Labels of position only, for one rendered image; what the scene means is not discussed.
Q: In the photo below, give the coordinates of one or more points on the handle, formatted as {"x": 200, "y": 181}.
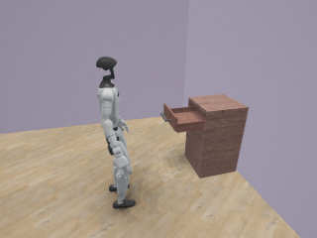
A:
{"x": 162, "y": 115}

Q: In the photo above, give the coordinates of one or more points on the robot left thigh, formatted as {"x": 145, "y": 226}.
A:
{"x": 122, "y": 138}

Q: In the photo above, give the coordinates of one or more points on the robot right upper arm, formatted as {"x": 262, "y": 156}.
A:
{"x": 107, "y": 98}

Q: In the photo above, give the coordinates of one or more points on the robot right shin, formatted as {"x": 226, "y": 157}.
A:
{"x": 122, "y": 186}

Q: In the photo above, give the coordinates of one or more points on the drawer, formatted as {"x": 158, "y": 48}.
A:
{"x": 185, "y": 119}

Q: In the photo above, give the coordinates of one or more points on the right robot hand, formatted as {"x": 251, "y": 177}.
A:
{"x": 122, "y": 162}

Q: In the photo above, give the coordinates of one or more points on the cabinet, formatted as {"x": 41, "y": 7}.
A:
{"x": 215, "y": 149}

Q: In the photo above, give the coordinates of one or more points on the left robot hand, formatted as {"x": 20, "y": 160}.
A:
{"x": 121, "y": 124}

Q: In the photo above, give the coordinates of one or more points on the robot right forearm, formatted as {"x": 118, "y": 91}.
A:
{"x": 111, "y": 137}

